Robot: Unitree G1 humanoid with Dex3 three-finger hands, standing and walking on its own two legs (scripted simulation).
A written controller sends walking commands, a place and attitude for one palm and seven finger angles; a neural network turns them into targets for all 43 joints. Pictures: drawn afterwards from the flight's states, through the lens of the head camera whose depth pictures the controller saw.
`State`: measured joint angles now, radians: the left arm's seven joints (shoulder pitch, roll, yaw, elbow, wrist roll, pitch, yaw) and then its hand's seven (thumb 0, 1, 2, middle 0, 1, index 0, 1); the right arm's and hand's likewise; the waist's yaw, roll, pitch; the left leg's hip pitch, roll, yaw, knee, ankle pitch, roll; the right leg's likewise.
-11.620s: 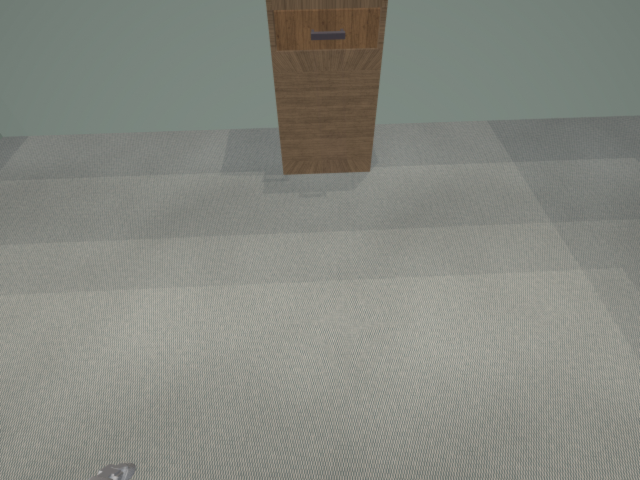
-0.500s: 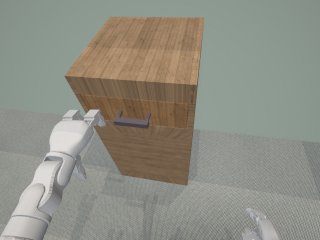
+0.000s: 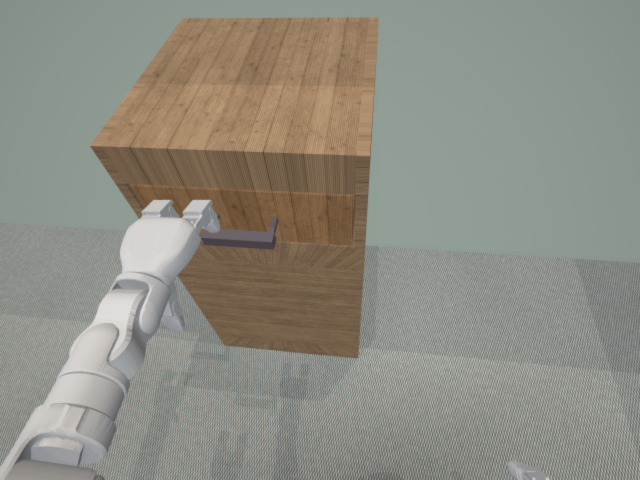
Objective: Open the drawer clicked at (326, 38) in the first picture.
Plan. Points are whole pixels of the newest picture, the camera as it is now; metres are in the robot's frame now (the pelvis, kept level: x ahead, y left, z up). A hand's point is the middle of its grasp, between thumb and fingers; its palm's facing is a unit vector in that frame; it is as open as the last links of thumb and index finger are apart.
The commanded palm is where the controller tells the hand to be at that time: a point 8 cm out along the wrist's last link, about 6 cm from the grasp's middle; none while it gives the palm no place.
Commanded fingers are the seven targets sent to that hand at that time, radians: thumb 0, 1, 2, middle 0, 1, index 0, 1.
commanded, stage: move the hooked fingers above the handle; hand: left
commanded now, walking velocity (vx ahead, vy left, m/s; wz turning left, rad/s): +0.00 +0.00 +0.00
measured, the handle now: (241, 229) +0.52 +0.19 -0.07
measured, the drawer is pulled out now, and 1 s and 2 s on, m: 0.00 0.00 0.00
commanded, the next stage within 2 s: lower the fingers behind the handle in 1.80 s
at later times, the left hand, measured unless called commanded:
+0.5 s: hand (209, 241) +0.43 +0.20 +0.01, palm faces -0.06 -0.02 -1.00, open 13.8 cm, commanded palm +0.42 +0.22 +0.06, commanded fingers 0.00 -0.50 0.30 -0.30 -1.20 -0.30 -1.20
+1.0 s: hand (229, 228) +0.48 +0.19 -0.02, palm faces -0.04 +0.00 -1.00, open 13.7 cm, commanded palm +0.46 +0.20 +0.04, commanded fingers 0.00 -0.50 0.30 -0.30 -1.20 -0.30 -1.20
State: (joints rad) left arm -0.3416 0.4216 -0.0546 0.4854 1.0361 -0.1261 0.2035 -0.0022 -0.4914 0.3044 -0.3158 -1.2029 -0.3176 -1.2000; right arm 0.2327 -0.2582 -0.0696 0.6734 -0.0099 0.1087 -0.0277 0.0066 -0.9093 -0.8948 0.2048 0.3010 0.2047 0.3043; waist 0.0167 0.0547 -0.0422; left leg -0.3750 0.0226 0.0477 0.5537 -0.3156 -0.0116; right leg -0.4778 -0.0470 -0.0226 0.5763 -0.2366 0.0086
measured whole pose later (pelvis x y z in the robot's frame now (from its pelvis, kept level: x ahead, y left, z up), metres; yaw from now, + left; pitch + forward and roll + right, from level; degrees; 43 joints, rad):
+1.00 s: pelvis -0.01 +0.01 -0.03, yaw +0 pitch +20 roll +0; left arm -0.83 0.42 -0.05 1.09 1.13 -0.09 0.39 0.00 -0.49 0.30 -0.33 -1.21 -0.34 -1.24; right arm 0.33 -0.26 -0.07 0.73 -0.04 0.10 0.00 0.00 -0.91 -0.89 0.21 0.30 0.21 0.30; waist -0.11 0.05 -0.13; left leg -0.75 0.03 0.05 0.82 -0.41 0.00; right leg -0.84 -0.05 -0.01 0.79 -0.30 0.02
